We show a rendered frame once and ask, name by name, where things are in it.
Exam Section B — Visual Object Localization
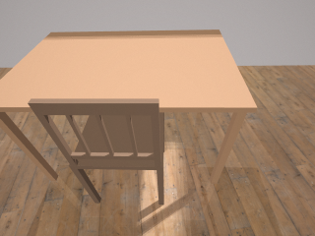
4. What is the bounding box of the table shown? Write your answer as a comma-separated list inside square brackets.
[0, 29, 258, 184]

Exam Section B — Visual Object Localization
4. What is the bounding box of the chair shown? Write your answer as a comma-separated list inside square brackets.
[28, 98, 164, 205]

